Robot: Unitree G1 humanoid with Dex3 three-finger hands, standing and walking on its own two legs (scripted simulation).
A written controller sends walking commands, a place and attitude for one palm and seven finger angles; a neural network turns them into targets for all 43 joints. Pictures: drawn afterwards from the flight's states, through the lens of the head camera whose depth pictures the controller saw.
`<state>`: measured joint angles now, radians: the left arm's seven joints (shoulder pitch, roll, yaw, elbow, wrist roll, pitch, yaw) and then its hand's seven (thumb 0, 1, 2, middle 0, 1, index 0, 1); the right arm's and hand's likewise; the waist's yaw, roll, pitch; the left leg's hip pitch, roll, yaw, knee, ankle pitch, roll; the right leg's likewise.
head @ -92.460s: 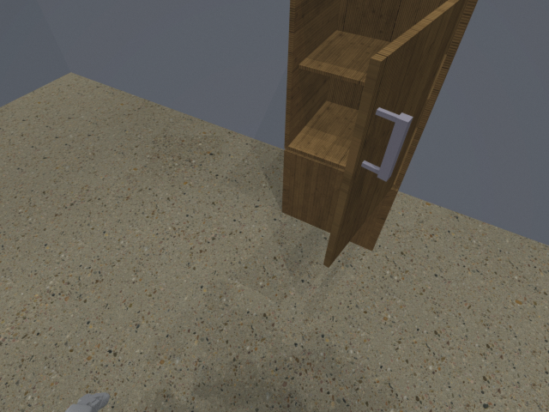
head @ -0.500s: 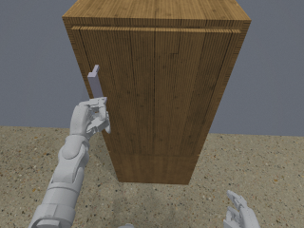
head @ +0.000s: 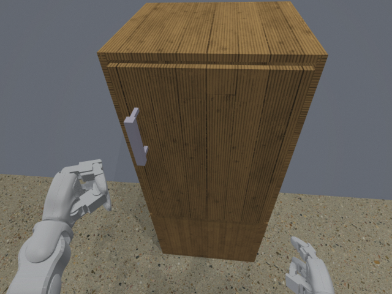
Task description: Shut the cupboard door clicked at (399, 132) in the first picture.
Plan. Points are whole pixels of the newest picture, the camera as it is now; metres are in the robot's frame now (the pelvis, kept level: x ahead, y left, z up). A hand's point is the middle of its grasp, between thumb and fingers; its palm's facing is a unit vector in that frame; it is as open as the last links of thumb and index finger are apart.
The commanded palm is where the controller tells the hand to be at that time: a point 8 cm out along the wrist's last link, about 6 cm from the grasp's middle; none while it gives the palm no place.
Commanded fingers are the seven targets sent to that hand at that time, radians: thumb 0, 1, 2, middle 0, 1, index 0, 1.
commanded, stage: draw the hand back to the body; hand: left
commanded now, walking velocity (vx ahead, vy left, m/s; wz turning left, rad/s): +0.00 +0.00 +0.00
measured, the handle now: (138, 137) +0.44 +0.19 +0.10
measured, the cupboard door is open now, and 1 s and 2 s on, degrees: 0 0 0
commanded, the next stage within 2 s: step back with the hand held close in 1.00 s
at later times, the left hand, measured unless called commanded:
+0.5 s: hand (47, 205) +0.20 +0.25 +0.17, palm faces +0.38 -0.84 -0.38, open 5.2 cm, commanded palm +0.16 +0.29 +0.19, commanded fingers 0.00 0.90 0.90 -0.34 -0.45 -0.34 -0.45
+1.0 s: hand (32, 202) +0.20 +0.27 +0.18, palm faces +0.44 -0.80 -0.41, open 7.4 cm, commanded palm +0.16 +0.30 +0.20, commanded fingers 0.00 0.90 0.90 -0.20 -0.30 -0.20 -0.30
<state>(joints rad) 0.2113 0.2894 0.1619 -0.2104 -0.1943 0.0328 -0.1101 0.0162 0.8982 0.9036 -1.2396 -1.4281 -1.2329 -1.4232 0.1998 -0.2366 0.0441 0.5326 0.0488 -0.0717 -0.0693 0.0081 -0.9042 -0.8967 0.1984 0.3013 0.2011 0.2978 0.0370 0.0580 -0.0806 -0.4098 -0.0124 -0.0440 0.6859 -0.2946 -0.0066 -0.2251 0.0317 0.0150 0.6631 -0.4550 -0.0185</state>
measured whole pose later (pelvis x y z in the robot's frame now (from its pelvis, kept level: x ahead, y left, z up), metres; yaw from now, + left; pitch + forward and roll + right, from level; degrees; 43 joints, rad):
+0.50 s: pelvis +0.00 +0.01 +0.02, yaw -1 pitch -3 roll +0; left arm 0.43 0.34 0.29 -0.33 -0.08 -0.09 0.09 0.01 0.89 0.90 -0.61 -0.74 -0.60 -0.73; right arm 0.20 -0.23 0.02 0.62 0.02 -0.07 -0.08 0.01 -0.90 -0.90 0.20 0.30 0.20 0.30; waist 0.05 0.07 -0.02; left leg -0.23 -0.01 -0.02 0.48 -0.20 0.00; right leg -0.06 0.02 0.05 0.46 -0.35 -0.01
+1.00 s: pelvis +0.01 +0.01 +0.02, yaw -1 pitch -3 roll +0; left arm 0.46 0.35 0.34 -0.37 -0.08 -0.07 0.10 0.01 0.89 0.90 -0.22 -0.31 -0.21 -0.30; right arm 0.18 -0.22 0.02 0.62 0.02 -0.07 -0.08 0.01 -0.90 -0.90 0.20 0.30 0.20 0.30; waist 0.07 0.06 -0.01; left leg -0.21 -0.01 -0.02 0.46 -0.21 0.01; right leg -0.03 0.02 0.04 0.42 -0.34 -0.01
